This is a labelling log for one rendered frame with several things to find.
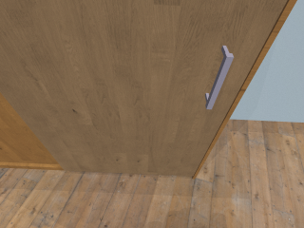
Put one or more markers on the handle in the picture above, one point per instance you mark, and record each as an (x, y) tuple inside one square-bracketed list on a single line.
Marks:
[(222, 72)]

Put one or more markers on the wardrobe door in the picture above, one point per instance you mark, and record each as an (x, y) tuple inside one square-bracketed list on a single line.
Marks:
[(118, 86), (17, 142)]

